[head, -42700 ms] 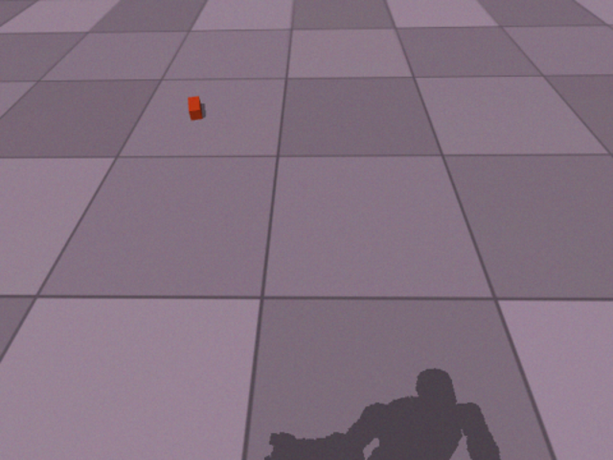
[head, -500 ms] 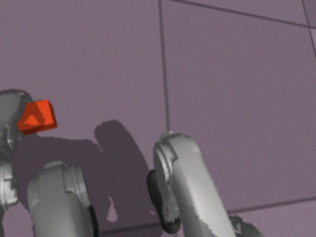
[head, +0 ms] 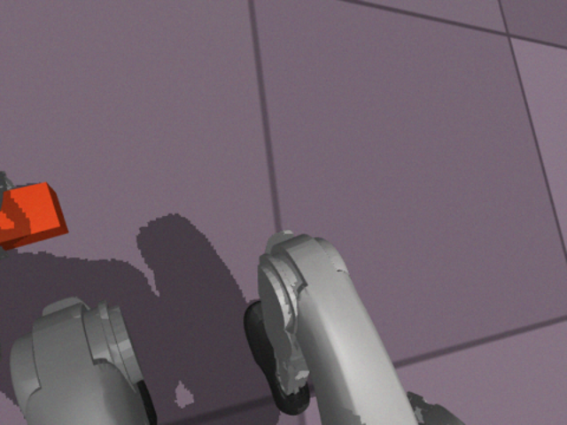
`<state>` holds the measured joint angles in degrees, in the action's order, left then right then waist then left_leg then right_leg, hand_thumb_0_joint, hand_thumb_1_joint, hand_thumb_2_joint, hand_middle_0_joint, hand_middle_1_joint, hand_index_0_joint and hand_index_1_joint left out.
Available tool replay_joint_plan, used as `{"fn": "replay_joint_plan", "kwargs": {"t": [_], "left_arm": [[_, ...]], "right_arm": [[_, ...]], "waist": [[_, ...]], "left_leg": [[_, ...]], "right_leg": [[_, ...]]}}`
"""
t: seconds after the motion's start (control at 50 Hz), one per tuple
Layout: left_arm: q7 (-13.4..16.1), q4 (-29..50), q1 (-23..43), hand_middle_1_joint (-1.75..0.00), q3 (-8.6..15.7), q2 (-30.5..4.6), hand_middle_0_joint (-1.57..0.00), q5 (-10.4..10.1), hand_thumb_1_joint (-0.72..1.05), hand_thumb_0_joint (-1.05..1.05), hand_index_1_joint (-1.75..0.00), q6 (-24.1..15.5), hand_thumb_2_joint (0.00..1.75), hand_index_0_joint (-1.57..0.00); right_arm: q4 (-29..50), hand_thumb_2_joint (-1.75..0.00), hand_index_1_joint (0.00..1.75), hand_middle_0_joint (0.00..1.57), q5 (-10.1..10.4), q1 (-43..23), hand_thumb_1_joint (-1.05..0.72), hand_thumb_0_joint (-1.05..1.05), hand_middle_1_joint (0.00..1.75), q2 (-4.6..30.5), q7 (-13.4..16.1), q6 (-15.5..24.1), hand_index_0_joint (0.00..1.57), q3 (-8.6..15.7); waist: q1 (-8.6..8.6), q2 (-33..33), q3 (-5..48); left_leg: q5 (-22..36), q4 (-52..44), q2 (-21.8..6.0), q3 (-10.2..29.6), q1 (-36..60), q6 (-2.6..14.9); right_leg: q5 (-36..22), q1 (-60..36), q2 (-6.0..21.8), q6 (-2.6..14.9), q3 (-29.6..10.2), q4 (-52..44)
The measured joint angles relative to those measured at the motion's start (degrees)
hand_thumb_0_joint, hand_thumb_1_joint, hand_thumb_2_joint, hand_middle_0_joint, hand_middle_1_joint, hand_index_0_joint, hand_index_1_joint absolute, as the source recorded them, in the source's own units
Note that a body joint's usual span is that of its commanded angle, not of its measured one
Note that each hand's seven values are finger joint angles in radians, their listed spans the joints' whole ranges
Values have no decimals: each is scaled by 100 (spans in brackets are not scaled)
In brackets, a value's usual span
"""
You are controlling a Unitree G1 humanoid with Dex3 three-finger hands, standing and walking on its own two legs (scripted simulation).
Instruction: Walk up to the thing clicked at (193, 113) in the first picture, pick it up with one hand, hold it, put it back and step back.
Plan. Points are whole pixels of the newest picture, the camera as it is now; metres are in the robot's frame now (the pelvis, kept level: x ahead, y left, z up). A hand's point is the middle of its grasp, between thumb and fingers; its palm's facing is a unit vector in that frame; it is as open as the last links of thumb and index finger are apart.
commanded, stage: rest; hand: left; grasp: from above
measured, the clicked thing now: out of the picture +0.44 +0.28 -0.26
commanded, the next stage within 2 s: open in 0.46 s
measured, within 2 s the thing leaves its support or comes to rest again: rests again in 0.04 s
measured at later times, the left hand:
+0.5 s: hand out of the picture +0.43 +0.28 -0.23, palm faces -0.45 -0.11 -0.88, open 9.7 cm
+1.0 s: hand out of the picture +0.44 +0.28 -0.24, palm faces -0.44 -0.10 -0.89, open 11.9 cm
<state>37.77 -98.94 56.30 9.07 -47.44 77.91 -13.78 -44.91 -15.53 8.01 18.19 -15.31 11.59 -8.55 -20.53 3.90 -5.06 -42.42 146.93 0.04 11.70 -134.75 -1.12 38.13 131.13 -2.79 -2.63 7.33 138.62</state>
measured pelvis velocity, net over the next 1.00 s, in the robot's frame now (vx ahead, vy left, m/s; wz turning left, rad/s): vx -0.01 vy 0.00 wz -0.04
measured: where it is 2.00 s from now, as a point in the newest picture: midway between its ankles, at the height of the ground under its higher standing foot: (218, 413)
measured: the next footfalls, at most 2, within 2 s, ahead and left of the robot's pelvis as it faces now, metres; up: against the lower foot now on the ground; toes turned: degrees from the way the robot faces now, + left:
none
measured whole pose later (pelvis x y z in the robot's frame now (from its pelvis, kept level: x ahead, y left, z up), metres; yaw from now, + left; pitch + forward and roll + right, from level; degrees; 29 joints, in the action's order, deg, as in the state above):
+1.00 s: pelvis -0.01 +0.00 +0.00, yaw -2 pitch +27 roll -13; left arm 40.7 -102.9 58.6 5.7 -51.7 75.5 -12.5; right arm -42.5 -16.3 5.2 20.0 -18.7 16.8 -13.9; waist -22.2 6.3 -8.4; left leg -42.0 147.4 -0.2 14.1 -133.4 -0.6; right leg 36.8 128.6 -3.6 -3.3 9.3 136.8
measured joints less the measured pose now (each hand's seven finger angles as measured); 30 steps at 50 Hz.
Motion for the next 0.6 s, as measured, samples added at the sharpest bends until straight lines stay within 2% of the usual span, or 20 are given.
{"fn": "replay_joint_plan", "kwargs": {"t": [0.06, 0.14, 0.24, 0.6], "left_arm": [[73, -75, 15, -50, 53, -57, -76, -11, 2, 0, -49, 27, 48, -75], [102, -180, 69, -50, -43, -96, -76, -51, 2, 0, -49, 69, 48, -75], [132, -197, 58, -50, 34, -188, -76, -45, 2, 0, -49, 52, 48, -75], [260, -492, 184, -50, -209, -377, -76, -146, 2, 0, -49, 34, 48, -76]], "right_arm": [[23, -89, 30, 20, -27, -29, -90, 0, 30, 12, -46, 44, 21, -57], [49, -89, 30, 20, -44, -66, -90, 0, 30, 25, -93, 106, 21, -116], [96, -89, 30, 20, -60, -107, -91, 0, 30, 42, -140, 170, 20, -198], [200, -90, 30, 20, -121, -210, -91, 0, 30, 125, -259, 352, 20, -476]], "waist": [[-34, 24, -34], [-63, 37, -57], [-90, 76, -131], [-157, 159, -256]], "left_leg": [[-8, 25, -2, 32, 13, 4], [3, 34, 0, 52, -3, 22], [-3, 53, -6, 90, 22, 34], [22, 59, -32, 172, 104, 61]], "right_leg": [[-5, -26, -10, -9, 27, -3], [-17, -35, -15, -19, 45, -22], [-27, -81, -30, -39, 76, -44], [-103, -192, -75, -78, 144, -125]]}}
